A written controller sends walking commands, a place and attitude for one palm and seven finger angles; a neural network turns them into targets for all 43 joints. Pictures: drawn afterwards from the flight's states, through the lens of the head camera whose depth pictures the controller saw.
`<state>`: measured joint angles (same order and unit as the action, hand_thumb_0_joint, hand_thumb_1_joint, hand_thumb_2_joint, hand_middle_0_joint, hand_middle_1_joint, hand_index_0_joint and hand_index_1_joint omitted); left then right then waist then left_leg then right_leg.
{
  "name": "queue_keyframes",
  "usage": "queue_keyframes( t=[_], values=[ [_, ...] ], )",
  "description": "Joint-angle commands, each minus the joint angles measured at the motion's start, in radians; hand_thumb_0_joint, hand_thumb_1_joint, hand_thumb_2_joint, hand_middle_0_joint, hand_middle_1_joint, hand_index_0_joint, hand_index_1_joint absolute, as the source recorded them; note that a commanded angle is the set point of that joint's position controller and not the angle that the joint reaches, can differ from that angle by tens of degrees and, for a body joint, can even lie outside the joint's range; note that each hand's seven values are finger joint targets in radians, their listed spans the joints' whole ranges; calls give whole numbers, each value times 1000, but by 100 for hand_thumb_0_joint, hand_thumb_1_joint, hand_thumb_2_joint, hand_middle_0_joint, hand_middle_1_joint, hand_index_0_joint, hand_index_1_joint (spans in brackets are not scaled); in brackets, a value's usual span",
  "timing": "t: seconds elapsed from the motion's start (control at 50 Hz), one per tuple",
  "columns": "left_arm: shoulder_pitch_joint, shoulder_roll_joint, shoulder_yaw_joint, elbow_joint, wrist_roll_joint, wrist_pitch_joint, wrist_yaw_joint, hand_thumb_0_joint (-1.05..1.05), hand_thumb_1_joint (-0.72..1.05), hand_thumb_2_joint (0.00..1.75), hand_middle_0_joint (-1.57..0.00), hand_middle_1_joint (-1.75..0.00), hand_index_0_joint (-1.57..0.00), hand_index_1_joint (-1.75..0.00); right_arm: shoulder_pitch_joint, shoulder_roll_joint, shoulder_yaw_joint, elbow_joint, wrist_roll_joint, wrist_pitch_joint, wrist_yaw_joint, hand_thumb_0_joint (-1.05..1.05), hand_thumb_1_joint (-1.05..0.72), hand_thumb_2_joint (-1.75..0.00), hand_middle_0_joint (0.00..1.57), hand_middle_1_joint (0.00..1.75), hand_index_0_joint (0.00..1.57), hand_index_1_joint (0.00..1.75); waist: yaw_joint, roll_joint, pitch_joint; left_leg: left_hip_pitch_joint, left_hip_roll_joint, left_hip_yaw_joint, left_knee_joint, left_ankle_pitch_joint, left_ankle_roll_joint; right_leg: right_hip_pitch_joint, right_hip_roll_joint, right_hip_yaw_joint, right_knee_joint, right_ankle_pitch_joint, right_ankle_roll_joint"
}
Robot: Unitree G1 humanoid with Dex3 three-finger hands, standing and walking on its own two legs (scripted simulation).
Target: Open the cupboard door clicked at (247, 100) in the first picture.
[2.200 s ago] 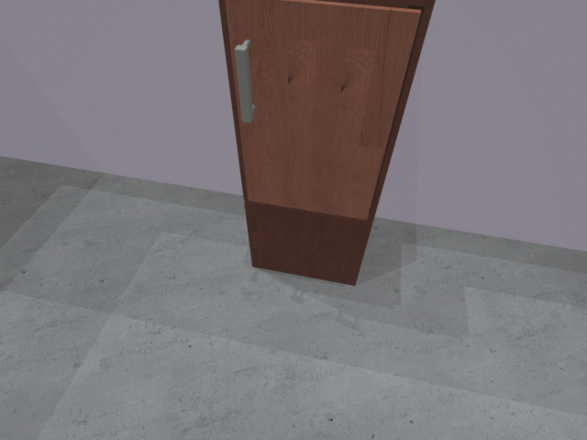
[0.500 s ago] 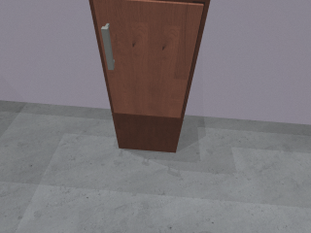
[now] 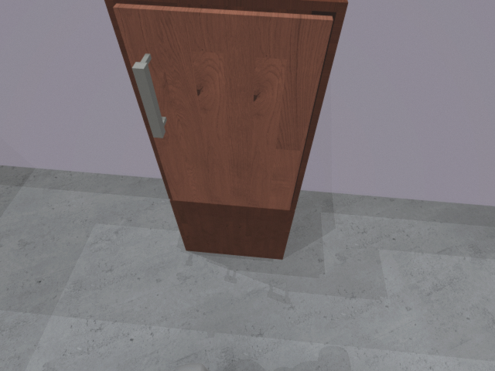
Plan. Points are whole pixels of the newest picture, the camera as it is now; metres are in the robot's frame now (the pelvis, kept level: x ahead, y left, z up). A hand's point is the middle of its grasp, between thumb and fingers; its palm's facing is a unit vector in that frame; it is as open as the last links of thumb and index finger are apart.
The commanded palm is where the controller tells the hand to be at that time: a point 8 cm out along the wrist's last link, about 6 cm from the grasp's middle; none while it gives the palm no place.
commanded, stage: come to a stop and stand still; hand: left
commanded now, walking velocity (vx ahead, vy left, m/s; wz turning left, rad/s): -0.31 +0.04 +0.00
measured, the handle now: (153, 97) +0.62 +0.23 +0.08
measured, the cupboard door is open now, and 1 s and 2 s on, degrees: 0 0 0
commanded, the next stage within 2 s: look again from close up in 1.06 s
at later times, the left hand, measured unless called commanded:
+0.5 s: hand out of the picture +0.09 +0.21 -0.17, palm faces +0.02 -0.95 -0.32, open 7.4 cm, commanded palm none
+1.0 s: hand out of the picture +0.04 +0.18 -0.17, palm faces +0.01 -0.98 -0.19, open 7.3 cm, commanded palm none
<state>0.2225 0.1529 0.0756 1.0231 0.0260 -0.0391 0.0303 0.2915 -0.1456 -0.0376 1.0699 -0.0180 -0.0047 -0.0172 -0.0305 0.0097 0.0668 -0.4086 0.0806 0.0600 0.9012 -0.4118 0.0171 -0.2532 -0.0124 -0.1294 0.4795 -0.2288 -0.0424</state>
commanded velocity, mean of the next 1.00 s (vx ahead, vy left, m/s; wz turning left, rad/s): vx -0.08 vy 0.01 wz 0.00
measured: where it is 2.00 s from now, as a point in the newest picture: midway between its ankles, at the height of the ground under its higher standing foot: outside the picture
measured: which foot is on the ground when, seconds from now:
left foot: up 0.00-0.06, down 0.08-0.42, up 0.44-0.66, down 0.68-1.00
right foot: down 0.00-1.00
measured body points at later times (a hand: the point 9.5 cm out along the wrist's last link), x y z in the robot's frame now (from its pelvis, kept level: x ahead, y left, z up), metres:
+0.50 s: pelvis +0.04 -0.01 -0.01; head +0.09 -0.04 +0.44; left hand +0.09 +0.25 -0.14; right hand +0.12 -0.26 -0.17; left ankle +0.04 +0.13 -0.71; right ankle +0.05 -0.12 -0.74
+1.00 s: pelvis +0.03 +0.01 +0.01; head +0.04 +0.01 +0.46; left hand +0.04 +0.23 -0.15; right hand +0.01 -0.20 -0.15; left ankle +0.02 +0.12 -0.74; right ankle +0.05 -0.12 -0.74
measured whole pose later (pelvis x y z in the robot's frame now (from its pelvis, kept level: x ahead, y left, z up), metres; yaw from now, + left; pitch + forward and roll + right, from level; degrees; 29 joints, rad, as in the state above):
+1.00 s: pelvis +0.03 +0.01 +0.01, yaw -1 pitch -2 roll +0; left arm 0.25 0.16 0.02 1.13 0.01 0.01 0.03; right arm 0.30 -0.12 0.01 1.12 -0.01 0.01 -0.03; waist -0.01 -0.01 0.04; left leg -0.13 0.01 0.05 0.39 -0.23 0.00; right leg -0.19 -0.02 -0.04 0.39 -0.18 0.00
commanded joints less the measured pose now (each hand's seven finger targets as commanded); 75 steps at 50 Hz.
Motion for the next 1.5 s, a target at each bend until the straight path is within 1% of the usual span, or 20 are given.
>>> queue_keyframes(
  t=[0.0, 0.06, 0.08, 0.14, 0.18, 0.26, 0.34, 0.36, 0.38, 0.4, 0.42, 0.44, 0.54, 0.62, 0.66, 1.12, 1.14, 1.16, 1.2, 1.48],
  values=[
    [52, 97, -1, -4, -6, -5, -8, 0, 90, 90, -20, -30, -20, -30, 112, 11, 20, -10, 1, -14, 5, 0, -90, -90, 20, 30, 20, 30, -4, -54, -29, 206, -29, 25, -364, 217, -36, -43, -187, 150, -155, 194, -89],
    [102, 54, -24, 10, -12, 10, 8, 0, 90, 90, -20, -30, -20, -30, 80, -131, 9, -19, -1, -27, -13, 0, -90, -90, 20, 30, 20, 30, 25, 74, -89, 299, 150, -118, -458, 744, 36, -1, -71, 87, -56, 82, 33],
    [103, 64, -25, 14, -2, 19, 12, 0, 90, 90, -20, -30, -20, -30, 43, -146, 7, -32, 3, -18, -16, 0, -90, -90, 20, 30, 20, 30, 23, 16, -41, 273, 151, -102, -444, 774, 38, -1, -59, 95, -57, 81, 36],
    [120, 102, -15, 22, -9, 38, 12, 0, 90, 90, -20, -30, -20, -30, 15, -162, -5, -41, 12, 1, -35, 0, -90, -90, 20, 30, 20, 30, 15, 188, -76, 386, 159, -86, -440, 1165, 46, 1, -58, 56, 55, 199, 48],
    [115, 123, -7, 2, -10, 48, 10, 0, 90, 90, -20, -30, -20, -30, 13, -199, -24, -59, 12, 14, -41, 0, -90, -90, 20, 30, 20, 30, 6, 210, -101, 464, 215, -120, -448, 1338, 90, -59, -31, 56, 150, -47, 49],
    [87, 107, 16, -46, -9, 75, 1, 0, 90, 90, -20, -30, -20, -30, -61, -249, -55, -100, -9, 34, -54, 0, -90, -90, 20, 30, 20, 30, 10, 184, -111, 447, 302, -170, -466, 1147, 182, -174, -6, 149, 381, -307, 33],
    [176, 101, 18, -44, 1, 70, -6, 0, 90, 90, -20, -30, -20, -30, -169, -232, -59, -136, -4, 42, -41, 0, -90, -90, 20, 30, 20, 30, 72, 120, -118, 257, 201, -87, -405, 718, 85, 32, -5, 95, 72, 8, 34],
    [189, 133, 19, -45, 9, 61, -4, 0, 90, 90, -20, -30, -20, -30, -163, -199, -54, -139, 4, 47, -34, 0, -90, -90, 20, 30, 20, 30, 76, -9, -99, 184, 108, -49, -322, 457, 31, 70, -55, 163, -76, 227, 25],
    [152, 216, 27, -55, 20, 47, 1, 0, 90, 90, -20, -30, -20, -30, -109, -130, -45, -143, 13, 48, -19, 0, -90, -90, 20, 30, 20, 30, 45, -252, -100, 90, -44, 36, -185, 100, -26, 86, -237, 371, -143, 442, -47],
    [122, 253, 22, -66, 11, 44, -4, 0, 90, 90, -20, -30, -20, -30, -104, -121, -46, -142, 15, 62, -8, 0, -90, -90, 20, 30, 20, 30, 53, -228, -85, 96, -85, -17, -3, -180, -30, -4, -365, 400, -192, 436, -142],
    [88, 234, 14, -76, 12, 46, 0, 0, 90, 90, -20, -30, -20, -30, -139, -91, -40, -144, 10, 70, -6, 0, -90, -90, 20, 30, 20, 30, 51, -148, -44, 75, -80, -82, 95, -200, -19, -55, -338, 406, -172, 414, -173],
    [49, 210, 10, -69, 12, 41, 7, 0, 90, 90, -20, -30, -20, -30, -141, -96, -35, -137, 8, 71, -9, 0, -90, -90, 20, 30, 20, 30, 34, -246, -36, 11, -60, -104, 144, -171, -19, -17, -311, 418, -146, 462, -181],
    [42, 217, 9, -65, 7, 38, 13, 0, 90, 90, -20, -30, -20, -30, -97, -105, -15, -95, 16, 44, 0, 0, -90, -90, 20, 30, 20, 30, 44, -146, -100, 76, -50, -51, -142, -77, -38, 141, -274, 315, -85, 528, -149],
    [10, 165, -7, -43, -16, 41, 6, 0, 90, 90, -20, -30, -20, -30, -5, -123, -2, -40, 6, 19, -5, 0, -90, -90, 20, 30, 20, 30, 25, -21, -84, 301, 12, -108, -542, 294, -5, 26, -151, 228, -43, 191, -21],
    [21, 116, -22, -31, -13, 45, 3, 0, 90, 90, -20, -30, -20, -30, -51, -161, 5, -43, -2, 14, -11, 0, -90, -90, 20, 30, 20, 30, 58, 19, -44, 158, 91, -159, -561, 237, 31, 92, -76, 167, -108, 18, 28],
    [125, 66, -49, 106, -14, 29, 2, 0, 90, 90, -20, -30, -20, -30, 98, -72, 24, 34, 10, -9, -27, 0, -90, -90, 20, 30, 20, 30, 29, -9, 7, 222, 25, -93, -616, 235, 8, 87, -83, 168, -156, 91, 20],
    [195, 91, -69, 121, -3, -5, 45, 0, 90, 90, -20, -30, -20, -30, -33, -110, 28, -31, 14, -37, -6, 0, -90, -90, 20, 30, 20, 30, 80, -5, -5, 157, 40, -39, -394, 326, -23, 87, -151, 206, -92, 438, 20],
    [168, 142, -60, 85, -13, -11, 35, 0, 90, 90, -20, -30, -20, -30, 45, -62, 24, -54, 11, -23, -4, 0, -90, -90, 20, 30, 20, 30, 18, -13, -89, 186, -27, -63, -434, 101, -22, 84, -171, 253, -111, 177, -1],
    [117, 125, -61, 56, -10, -8, 18, 0, 90, 90, -20, -30, -20, -30, 71, -64, 29, -57, 0, -22, 5, 0, -90, -90, 20, 30, 20, 30, 11, 36, -54, 188, -17, -76, -451, 137, -7, -19, -118, 211, -89, -112, -6],
    [115, 96, -63, 46, -9, 14, 5, 0, 90, 90, -20, -30, -20, -30, 61, -115, 30, -48, 4, -42, -14, 0, -90, -90, 20, 30, 20, 30, 36, 11, 33, 135, 25, -114, -571, 236, 26, 41, -76, 158, -34, 70, 18]
  ],
)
